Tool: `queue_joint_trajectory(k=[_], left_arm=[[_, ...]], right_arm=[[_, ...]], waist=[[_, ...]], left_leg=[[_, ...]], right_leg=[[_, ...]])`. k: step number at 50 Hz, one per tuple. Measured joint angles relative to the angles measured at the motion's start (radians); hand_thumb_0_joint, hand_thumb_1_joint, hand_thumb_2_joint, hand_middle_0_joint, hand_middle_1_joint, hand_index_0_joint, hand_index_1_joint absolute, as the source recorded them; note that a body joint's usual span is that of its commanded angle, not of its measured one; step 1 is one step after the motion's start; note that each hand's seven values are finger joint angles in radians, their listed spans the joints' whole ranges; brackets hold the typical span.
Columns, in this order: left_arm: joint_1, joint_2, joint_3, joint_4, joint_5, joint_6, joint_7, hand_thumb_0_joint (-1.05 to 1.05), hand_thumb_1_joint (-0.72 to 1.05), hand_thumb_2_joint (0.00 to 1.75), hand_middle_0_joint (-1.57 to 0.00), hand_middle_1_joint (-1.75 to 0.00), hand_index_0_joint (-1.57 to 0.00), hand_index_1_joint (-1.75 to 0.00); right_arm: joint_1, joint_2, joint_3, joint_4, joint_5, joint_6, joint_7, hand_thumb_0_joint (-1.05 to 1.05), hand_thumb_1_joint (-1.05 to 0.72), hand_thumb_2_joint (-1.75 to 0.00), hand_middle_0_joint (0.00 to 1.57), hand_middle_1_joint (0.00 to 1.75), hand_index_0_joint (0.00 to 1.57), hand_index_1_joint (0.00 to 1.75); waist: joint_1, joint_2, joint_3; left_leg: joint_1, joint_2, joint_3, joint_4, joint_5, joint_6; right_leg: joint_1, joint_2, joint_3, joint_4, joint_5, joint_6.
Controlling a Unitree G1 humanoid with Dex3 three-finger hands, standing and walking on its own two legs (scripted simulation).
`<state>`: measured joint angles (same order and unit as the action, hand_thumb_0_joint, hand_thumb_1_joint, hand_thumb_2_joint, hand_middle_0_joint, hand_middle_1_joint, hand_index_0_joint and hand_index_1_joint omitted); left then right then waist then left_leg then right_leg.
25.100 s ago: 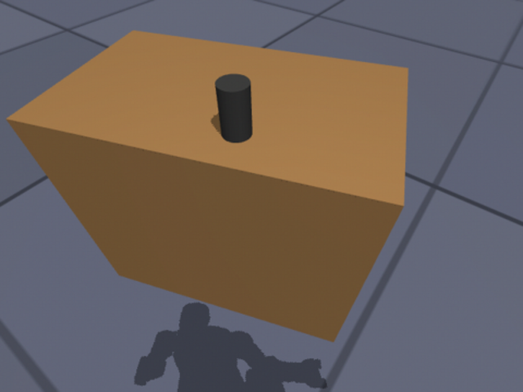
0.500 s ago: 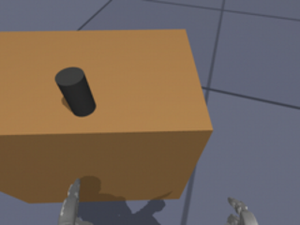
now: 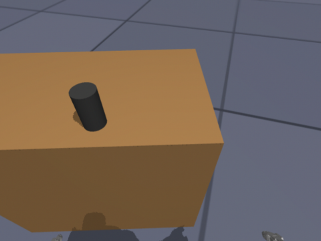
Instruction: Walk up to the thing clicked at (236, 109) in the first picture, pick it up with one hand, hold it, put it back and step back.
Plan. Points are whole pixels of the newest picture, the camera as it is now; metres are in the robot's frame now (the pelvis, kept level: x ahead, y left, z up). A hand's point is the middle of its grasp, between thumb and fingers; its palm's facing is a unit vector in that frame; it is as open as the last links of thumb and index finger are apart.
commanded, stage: home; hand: left
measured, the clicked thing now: (89, 107) +0.46 +0.23 +0.10
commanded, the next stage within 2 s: stand in 1.44 s
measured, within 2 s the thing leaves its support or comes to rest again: neither
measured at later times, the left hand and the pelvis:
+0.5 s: hand out of the picture +0.01 +0.26 -0.14, palm faces -0.05 -0.93 -0.37, open 17.6 cm; pelvis -0.03 +0.00 +0.01, yaw +0 degrees
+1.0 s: hand out of the picture +0.07 +0.25 -0.14, palm faces -0.03 -0.93 -0.36, open 17.5 cm; pelvis +0.00 +0.00 +0.02, yaw +0 degrees
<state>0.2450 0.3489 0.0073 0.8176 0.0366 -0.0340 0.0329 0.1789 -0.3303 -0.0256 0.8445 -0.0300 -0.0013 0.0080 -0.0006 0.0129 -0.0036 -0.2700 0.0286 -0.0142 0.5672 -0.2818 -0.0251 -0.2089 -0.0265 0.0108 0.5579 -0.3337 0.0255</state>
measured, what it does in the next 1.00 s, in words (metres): stands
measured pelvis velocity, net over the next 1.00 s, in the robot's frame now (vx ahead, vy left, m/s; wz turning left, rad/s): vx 0.00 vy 0.00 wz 0.00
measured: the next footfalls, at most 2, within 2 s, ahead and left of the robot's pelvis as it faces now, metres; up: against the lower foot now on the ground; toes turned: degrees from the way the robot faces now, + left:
none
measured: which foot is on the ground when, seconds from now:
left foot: down 0.00-1.00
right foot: down 0.00-1.00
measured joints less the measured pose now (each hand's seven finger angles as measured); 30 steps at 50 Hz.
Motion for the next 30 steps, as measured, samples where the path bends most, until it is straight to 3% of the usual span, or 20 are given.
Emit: queue_joint_trajectory(k=[6,14,30], left_arm=[[-0.008,0.035,-0.008,0.112,-0.007,0.008,-0.012,-0.01,-0.58,0.03,-0.05,-0.05,-0.05,-0.05],[-0.026,0.025,-0.032,0.219,-0.013,0.013,-0.025,-0.01,-0.57,0.04,-0.05,-0.05,-0.06,-0.05],[-0.037,0.013,-0.027,0.293,-0.020,0.011,-0.030,-0.01,-0.57,0.04,-0.05,-0.05,-0.06,-0.05]], right_arm=[[0.003,-0.025,0.006,0.099,0.002,0.005,0.006,0.01,-0.90,-0.90,0.20,0.30,0.20,0.30],[0.002,-0.024,0.024,0.199,0.007,0.010,0.014,0.01,-0.90,-0.90,0.20,0.30,0.20,0.30],[0.007,-0.026,0.026,0.261,0.012,0.005,0.012,0.01,-0.90,-0.90,0.21,0.30,0.21,0.30]], waist=[[0.005,0.001,0.019],[0.003,0.005,0.032],[0.000,0.006,0.037]], left_leg=[[0.035,-0.004,0.001,-0.067,0.050,0.003],[0.062,-0.009,-0.001,-0.142,0.109,0.005],[0.062,0.001,-0.007,-0.176,0.129,-0.004]], right_leg=[[0.034,-0.004,-0.001,-0.064,0.049,0.004],[0.057,-0.009,-0.003,-0.128,0.100,0.007],[0.057,0.001,-0.010,-0.163,0.120,0.000]])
